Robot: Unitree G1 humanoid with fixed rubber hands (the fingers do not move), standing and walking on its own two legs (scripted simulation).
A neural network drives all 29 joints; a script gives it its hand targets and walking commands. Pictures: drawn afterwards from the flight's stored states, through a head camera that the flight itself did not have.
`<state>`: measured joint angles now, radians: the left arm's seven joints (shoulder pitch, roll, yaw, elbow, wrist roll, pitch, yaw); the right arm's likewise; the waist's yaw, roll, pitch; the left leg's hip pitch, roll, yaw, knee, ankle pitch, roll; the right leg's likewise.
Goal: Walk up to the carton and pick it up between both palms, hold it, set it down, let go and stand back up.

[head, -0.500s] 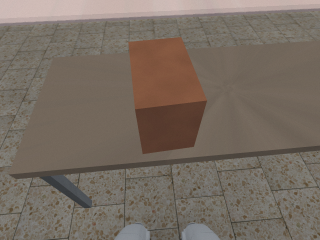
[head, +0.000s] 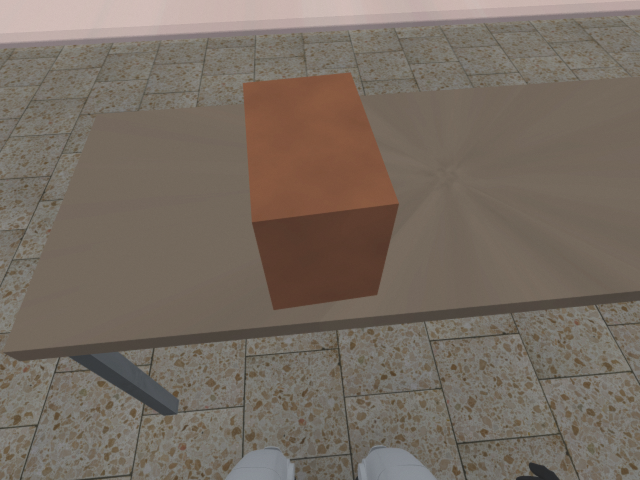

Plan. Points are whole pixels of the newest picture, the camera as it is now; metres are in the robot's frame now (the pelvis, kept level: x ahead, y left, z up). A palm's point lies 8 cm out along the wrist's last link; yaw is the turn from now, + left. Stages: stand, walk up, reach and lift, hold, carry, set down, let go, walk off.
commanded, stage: walk up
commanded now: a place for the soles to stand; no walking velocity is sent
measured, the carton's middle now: (311, 192) +0.52 +0.02 +0.01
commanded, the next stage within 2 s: reach and lift in 0.60 s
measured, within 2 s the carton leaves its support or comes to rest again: neither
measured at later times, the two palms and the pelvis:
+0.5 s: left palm out of the picture +0.07 +0.29 -0.09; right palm out of the picture +0.08 -0.30 -0.12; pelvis +0.01 -0.01 +0.00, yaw +0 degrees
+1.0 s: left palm (127, 463) +0.15 +0.27 -0.11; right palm (556, 472) +0.13 -0.28 -0.10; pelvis +0.01 +0.00 -0.01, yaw +1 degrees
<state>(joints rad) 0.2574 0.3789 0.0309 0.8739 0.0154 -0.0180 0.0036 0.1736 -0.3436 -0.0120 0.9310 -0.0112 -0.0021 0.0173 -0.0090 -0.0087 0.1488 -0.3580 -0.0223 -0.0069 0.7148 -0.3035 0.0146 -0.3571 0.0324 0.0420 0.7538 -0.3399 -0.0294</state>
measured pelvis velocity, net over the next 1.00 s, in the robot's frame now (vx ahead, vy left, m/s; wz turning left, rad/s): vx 0.01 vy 0.00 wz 0.02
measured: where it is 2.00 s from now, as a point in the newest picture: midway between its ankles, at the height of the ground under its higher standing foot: outside the picture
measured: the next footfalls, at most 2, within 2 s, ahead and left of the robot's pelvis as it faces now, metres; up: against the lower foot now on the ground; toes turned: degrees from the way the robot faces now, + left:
none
